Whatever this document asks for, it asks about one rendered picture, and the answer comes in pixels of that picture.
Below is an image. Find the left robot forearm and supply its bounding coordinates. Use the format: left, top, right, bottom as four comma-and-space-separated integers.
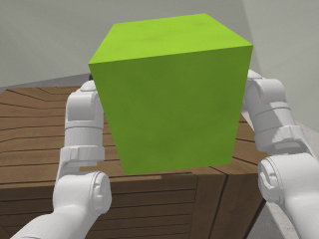
52, 80, 105, 209

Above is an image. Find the pedestal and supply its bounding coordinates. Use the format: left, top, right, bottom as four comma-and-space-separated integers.
0, 86, 272, 239

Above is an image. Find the robot right upper arm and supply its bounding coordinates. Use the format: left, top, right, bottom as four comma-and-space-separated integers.
257, 152, 319, 239

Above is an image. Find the carton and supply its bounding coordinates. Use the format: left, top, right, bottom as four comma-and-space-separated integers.
88, 13, 253, 175

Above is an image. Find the robot left upper arm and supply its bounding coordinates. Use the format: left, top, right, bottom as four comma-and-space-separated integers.
10, 170, 112, 239

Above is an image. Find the right robot forearm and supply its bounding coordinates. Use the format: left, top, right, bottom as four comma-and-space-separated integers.
242, 70, 319, 164

